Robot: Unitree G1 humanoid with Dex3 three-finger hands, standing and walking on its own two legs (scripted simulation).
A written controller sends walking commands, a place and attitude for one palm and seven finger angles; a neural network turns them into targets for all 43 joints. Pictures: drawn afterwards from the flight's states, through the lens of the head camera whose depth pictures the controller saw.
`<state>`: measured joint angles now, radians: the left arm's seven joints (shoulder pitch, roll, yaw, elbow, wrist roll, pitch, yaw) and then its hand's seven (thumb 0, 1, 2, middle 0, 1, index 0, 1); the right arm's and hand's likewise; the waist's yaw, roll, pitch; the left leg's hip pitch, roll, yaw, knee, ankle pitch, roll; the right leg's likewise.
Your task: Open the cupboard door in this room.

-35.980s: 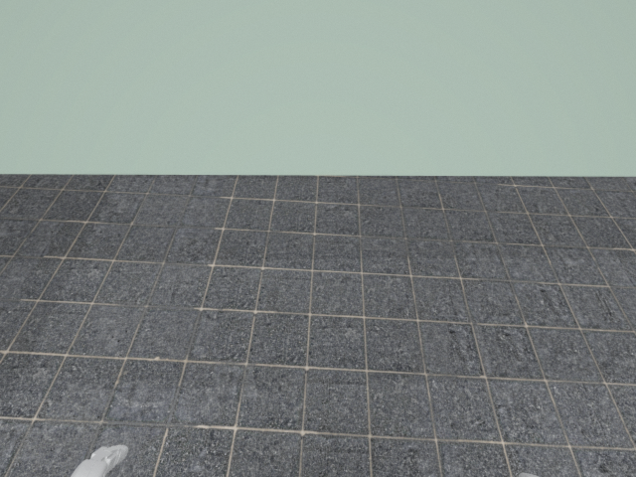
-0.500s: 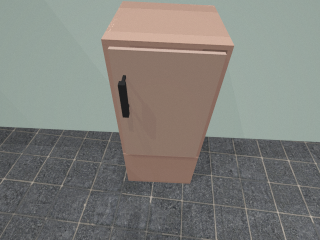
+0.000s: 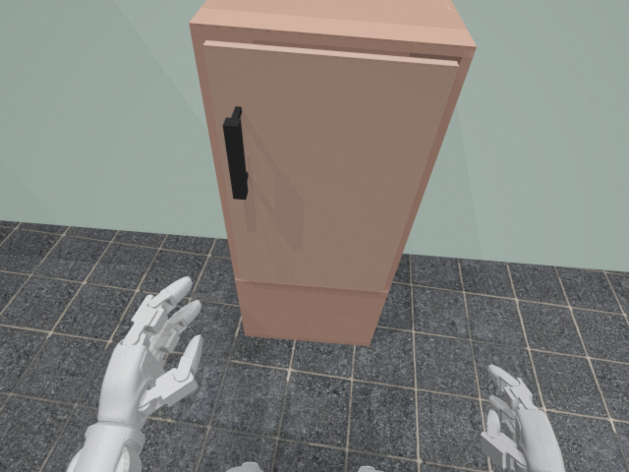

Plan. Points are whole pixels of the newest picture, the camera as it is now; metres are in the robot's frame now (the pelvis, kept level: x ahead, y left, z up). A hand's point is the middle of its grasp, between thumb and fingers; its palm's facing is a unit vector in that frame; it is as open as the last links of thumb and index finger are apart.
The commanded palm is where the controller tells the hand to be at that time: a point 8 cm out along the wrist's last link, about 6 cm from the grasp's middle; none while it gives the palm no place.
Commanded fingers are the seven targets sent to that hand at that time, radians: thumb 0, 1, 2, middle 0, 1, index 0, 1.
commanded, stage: raise the hand with hooked fingers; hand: left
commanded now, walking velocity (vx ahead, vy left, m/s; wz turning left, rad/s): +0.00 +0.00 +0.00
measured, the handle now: (239, 154) +0.60 +0.15 +0.07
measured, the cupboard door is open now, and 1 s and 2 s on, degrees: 0 0 0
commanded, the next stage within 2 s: move the hooked fingers beside the handle in 1.76 s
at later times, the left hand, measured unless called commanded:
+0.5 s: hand (146, 361) +0.25 +0.21 +0.03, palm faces -0.06 -1.00 -0.03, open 11.1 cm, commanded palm +0.21 +0.27 +0.04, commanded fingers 0.00 -0.10 0.47 -0.27 -0.94 -0.27 -0.94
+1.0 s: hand (89, 318) +0.28 +0.27 +0.07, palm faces +0.01 -1.00 -0.07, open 13.7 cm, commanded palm +0.26 +0.32 +0.07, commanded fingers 0.00 -0.50 0.30 -0.30 -1.20 -0.30 -1.20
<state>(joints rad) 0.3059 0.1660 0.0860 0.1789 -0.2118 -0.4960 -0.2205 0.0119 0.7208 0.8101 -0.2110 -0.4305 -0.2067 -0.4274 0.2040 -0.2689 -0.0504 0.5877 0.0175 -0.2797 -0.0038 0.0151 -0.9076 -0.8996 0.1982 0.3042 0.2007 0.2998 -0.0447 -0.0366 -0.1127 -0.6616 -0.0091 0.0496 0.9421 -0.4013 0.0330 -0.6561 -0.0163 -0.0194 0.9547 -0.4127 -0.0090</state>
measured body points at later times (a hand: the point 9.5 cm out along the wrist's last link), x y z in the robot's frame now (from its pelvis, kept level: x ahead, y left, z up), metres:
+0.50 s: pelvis +0.03 -0.01 -0.02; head +0.09 -0.01 +0.42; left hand +0.25 +0.26 +0.03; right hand +0.19 -0.23 -0.11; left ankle +0.04 +0.10 -0.68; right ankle +0.04 -0.11 -0.68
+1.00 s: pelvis +0.03 +0.01 +0.00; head +0.07 +0.02 +0.44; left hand +0.27 +0.33 +0.07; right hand +0.21 -0.23 -0.06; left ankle +0.04 +0.10 -0.68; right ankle +0.04 -0.11 -0.68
